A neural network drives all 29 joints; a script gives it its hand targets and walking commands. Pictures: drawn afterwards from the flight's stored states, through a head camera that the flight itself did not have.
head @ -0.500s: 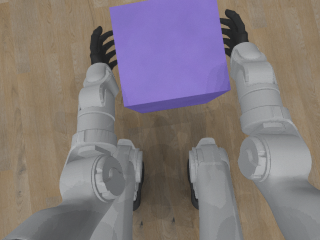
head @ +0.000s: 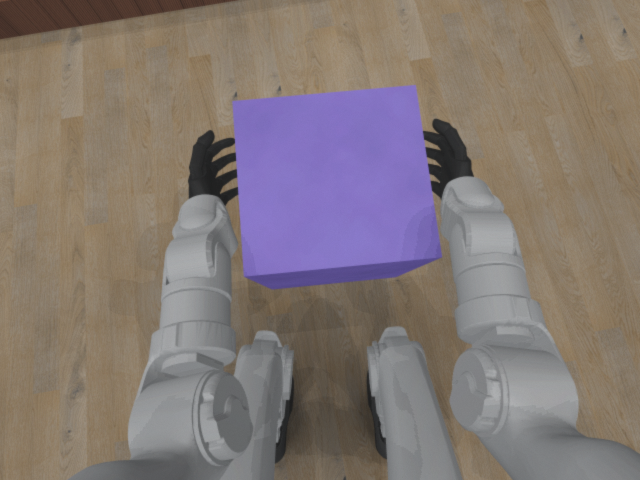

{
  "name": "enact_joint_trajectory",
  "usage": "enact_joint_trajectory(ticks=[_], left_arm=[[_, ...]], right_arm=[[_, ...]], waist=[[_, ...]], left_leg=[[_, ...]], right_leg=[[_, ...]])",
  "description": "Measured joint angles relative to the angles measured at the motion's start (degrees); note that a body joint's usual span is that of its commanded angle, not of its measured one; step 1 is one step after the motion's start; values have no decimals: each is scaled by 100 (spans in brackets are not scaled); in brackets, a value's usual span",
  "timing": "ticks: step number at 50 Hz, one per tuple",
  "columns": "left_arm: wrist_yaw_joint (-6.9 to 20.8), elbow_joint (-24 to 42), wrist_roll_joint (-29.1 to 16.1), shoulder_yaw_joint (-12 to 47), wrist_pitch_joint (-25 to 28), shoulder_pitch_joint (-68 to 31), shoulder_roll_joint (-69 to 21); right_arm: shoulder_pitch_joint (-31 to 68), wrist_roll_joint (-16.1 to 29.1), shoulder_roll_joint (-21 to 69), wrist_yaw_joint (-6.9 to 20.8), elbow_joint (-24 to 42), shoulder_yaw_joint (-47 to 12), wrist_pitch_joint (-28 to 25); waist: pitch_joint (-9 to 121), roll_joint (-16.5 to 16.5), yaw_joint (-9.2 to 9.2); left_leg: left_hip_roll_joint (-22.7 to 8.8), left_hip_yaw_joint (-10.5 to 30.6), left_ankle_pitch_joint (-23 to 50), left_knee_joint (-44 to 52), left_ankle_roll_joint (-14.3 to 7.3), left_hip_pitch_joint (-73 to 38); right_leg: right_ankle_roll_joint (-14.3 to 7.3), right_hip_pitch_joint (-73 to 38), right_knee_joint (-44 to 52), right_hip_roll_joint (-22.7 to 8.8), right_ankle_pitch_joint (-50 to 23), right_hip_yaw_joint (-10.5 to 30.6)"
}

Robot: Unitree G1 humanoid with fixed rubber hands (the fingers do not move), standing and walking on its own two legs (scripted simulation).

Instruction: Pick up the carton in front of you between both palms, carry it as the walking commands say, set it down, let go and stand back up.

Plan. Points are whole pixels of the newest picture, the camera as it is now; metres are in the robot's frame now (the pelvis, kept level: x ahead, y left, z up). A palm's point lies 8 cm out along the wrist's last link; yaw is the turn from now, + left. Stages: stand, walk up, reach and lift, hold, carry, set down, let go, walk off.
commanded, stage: reach and lift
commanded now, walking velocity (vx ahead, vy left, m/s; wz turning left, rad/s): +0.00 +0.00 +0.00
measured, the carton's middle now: (330, 206) +0.46 -0.01 -0.12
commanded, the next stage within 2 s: hold in 1.94 s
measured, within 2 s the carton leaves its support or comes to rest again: neither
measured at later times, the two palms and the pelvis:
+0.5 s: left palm (133, 171) +0.41 +0.14 +0.12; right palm (513, 163) +0.41 -0.16 +0.11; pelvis +0.05 +0.00 +0.14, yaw -1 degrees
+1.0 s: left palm out of the picture +0.38 +0.15 +0.26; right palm out of the picture +0.36 -0.15 +0.25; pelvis +0.07 +0.01 +0.23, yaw -1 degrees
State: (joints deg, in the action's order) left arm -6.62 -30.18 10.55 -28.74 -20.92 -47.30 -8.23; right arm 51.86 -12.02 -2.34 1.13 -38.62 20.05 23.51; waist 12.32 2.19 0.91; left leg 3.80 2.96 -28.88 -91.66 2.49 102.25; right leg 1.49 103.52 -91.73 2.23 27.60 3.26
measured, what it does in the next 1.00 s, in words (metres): rises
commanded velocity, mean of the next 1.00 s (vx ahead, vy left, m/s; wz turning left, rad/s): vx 0.00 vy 0.00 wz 0.00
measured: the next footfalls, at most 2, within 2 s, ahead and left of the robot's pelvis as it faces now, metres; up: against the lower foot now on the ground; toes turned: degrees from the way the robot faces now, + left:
none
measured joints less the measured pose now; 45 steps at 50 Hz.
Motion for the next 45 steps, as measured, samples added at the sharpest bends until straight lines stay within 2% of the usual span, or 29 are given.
enact_joint_trajectory(ticks=[13, 27, 36, 45], left_arm=[[173, -180, 78, 224, 161, 1017, -58], [266, 51, 108, 651, 148, 2126, -181], [351, 320, 207, 924, -155, 2726, -194], [482, 650, 285, 1218, -765, 3040, -94]], right_arm=[[-1185, -145, 471, -79, 171, 42, -142], [-2497, -88, 778, -115, 677, -160, -146], [-3183, -103, 946, -143, 1067, -333, 145], [-3676, -190, 1113, -220, 1644, -531, 760]], waist=[[139, -45, -16], [-175, -91, -42], [-462, -108, -75], [-720, -138, -108]], left_leg=[[-59, 78, 116, 1440, -49, -2076], [-137, 113, 481, 3255, -129, -4640], [-197, 123, 867, 4616, -177, -6507], [-238, 137, 1288, 5850, -205, -8243]], right_leg=[[-61, -2094, 1443, -36, -96, -41], [-78, -4681, 3285, -67, -461, -27], [-81, -6562, 4676, -89, -861, -3], [-77, -8317, 5939, -126, -1290, 10]])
